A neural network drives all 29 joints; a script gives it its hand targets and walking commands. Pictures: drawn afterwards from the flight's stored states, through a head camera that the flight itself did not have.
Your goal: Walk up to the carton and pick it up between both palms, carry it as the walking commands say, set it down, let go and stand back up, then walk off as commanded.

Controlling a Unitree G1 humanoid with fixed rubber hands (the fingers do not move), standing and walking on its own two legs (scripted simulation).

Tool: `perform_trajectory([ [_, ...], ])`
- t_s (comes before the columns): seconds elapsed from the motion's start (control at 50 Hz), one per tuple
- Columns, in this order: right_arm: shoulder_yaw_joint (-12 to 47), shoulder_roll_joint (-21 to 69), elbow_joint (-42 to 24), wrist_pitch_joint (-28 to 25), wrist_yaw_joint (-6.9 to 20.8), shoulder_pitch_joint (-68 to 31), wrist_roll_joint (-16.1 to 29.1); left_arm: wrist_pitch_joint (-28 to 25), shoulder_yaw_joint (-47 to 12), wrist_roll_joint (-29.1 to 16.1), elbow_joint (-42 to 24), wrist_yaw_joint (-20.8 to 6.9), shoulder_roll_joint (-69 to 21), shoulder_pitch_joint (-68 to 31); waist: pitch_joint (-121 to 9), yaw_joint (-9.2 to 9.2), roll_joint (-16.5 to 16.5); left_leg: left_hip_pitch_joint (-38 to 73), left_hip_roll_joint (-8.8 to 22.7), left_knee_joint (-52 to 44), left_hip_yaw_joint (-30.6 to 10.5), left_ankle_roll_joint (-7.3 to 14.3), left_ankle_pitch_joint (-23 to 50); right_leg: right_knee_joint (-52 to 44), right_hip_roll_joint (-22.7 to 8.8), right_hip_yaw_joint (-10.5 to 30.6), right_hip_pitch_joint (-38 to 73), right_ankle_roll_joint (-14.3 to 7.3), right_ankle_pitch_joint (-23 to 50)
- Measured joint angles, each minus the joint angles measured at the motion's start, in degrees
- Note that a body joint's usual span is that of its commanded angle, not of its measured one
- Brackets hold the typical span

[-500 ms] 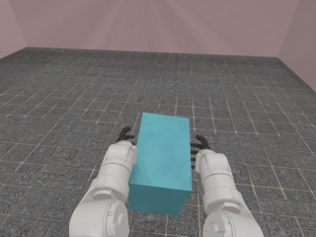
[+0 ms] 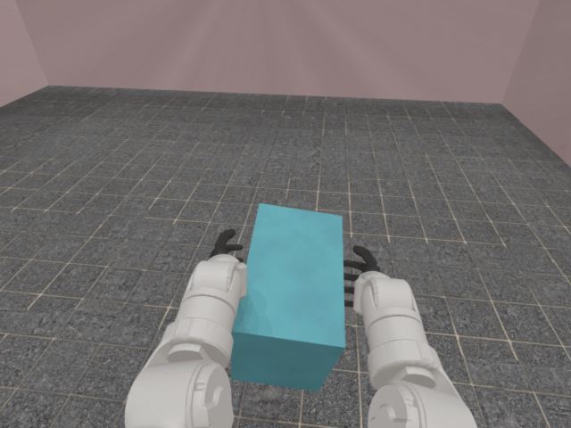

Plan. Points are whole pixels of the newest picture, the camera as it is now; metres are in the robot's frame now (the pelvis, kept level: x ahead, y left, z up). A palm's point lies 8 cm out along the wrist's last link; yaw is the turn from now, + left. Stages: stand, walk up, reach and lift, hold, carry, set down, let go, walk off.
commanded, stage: hold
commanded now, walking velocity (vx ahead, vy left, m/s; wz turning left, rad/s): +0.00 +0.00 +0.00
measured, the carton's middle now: (288, 295) +0.36 +0.01 +0.01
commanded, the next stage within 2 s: carry in 0.08 s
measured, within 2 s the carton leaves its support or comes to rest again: neither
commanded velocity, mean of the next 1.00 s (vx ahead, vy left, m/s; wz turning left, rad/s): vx -0.10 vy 0.00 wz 0.00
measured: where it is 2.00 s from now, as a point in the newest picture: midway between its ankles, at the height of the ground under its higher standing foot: outside the picture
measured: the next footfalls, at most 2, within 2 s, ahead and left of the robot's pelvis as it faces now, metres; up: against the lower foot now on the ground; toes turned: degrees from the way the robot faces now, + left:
none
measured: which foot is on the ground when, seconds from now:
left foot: down 0.00-1.00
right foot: down 0.00-1.00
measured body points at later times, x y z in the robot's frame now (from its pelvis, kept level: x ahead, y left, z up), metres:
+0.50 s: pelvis -0.01 -0.01 +0.00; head +0.00 -0.02 +0.45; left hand +0.35 +0.10 +0.11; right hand +0.32 -0.12 +0.09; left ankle +0.08 +0.12 -0.71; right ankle +0.07 -0.15 -0.71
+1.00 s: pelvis -0.02 -0.01 +0.00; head -0.03 -0.01 +0.45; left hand +0.32 +0.09 +0.12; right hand +0.29 -0.13 +0.10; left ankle +0.08 +0.11 -0.71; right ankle +0.07 -0.15 -0.71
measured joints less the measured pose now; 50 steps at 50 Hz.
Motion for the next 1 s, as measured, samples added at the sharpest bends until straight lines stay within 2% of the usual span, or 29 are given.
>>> perform_trajectory([
  [0.08, 0.38, -0.07, -0.04, 0.00, 0.01, 0.06, 0.00, 0.06, 0.00, 0.01, -0.31, -0.05, -0.03, 0.13, 0.01, 0.01, 0.00, 0.00, 0.00, 0.00, 0.00, 0.00, 0.00, 0.00, 0.00, 0.00, -0.01, 0.00, 0.00],
  [0.14, 3.23, -0.23, -1.61, 0.53, 0.45, 0.23, 0.48, 1.89, 0.01, 0.02, -4.81, -0.63, -0.10, 0.96, 0.44, 0.01, 0.02, -1.12, 0.05, -0.08, 0.06, 0.00, 0.01, -0.01, 0.00, 0.00, -1.17, -0.04, 0.00],
  [0.2, 6.85, -0.27, -6.23, 3.12, -0.07, 0.22, 2.36, 5.12, -0.62, 0.02, -11.32, -1.44, -0.11, 1.13, 1.70, 0.01, 0.04, -2.97, 0.09, -0.14, 0.10, 0.00, 0.75, -0.01, 0.00, 0.00, -3.07, 0.03, 0.88],
  [0.32, 13.07, -0.64, -18.78, 12.83, -2.85, 0.23, 6.22, 15.00, -4.77, -0.01, -25.71, -2.31, -0.10, 1.15, 4.42, 0.00, 0.04, -5.98, 0.10, -0.25, 0.11, 0.00, 1.64, -0.01, 0.00, 0.00, -6.12, 0.16, 1.59],
  [0.48, 16.82, -0.04, -32.56, 27.25, -5.58, 0.24, 8.02, 27.37, -5.53, -1.53, -38.93, -3.11, -0.47, 1.72, 5.90, -0.01, 1.26, -8.16, 0.85, -1.00, 0.57, -0.21, 2.70, 0.05, 0.36, 0.00, -9.03, -0.23, 2.72],
  [0.54, 16.82, -0.24, -35.38, 30.79, -6.32, 0.58, 8.03, 29.70, -5.54, -1.54, -40.53, -2.57, -1.81, 1.86, 5.08, -0.01, 1.91, -9.23, 0.98, -0.79, 0.71, -0.24, 2.10, 0.04, 0.45, 0.07, -10.08, -0.52, 2.92],
  [0.6, 16.83, -0.65, -36.49, 33.33, -6.80, 1.04, 8.04, 31.42, -5.54, -1.54, -41.01, -0.12, -3.57, 1.89, 3.72, -0.02, 1.09, -10.19, 0.98, 0.41, 2.70, -0.24, -1.97, 0.04, -0.16, 0.27, -11.40, -0.60, 3.22],
  [0.7, 16.68, -0.31, -36.71, 35.74, -7.24, 1.07, 8.45, 34.02, -5.53, -1.53, -42.18, 0.95, -3.89, 2.56, 2.98, 0.00, 1.02, -10.23, 1.04, -0.52, 2.93, -0.16, 3.15, 0.15, -0.24, 0.29, -11.59, -0.03, 3.10],
  [0.78, 16.68, -0.25, -36.72, 36.52, -7.33, 1.04, 8.96, 35.34, -5.53, -1.53, -43.13, 1.25, -3.89, 2.91, 2.30, 0.05, 0.94, -10.31, 1.42, -1.24, 3.19, 0.30, 3.08, 1.36, -0.24, 0.30, -11.84, -0.59, -2.09],
  [0.88, 16.66, -0.26, -36.50, 36.65, -7.31, 1.00, 8.97, 35.78, -5.53, -1.54, -43.24, 1.35, -3.89, 2.93, 1.75, 0.06, 0.62, -10.30, 1.67, -1.28, 3.71, 0.30, 3.10, 0.10, -0.35, 0.34, -11.82, -1.14, 3.85],
  [1.0, 16.28, -0.30, -36.45, 36.65, -7.27, 1.00, 8.98, 35.69, -5.54, -1.54, -43.24, 1.68, -4.21, 3.06, 0.87, 0.06, 0.73, -10.30, 1.69, -1.62, 3.67, 0.30, 3.37, 0.09, -0.35, 0.34, -11.95, -0.33, 3.34],
])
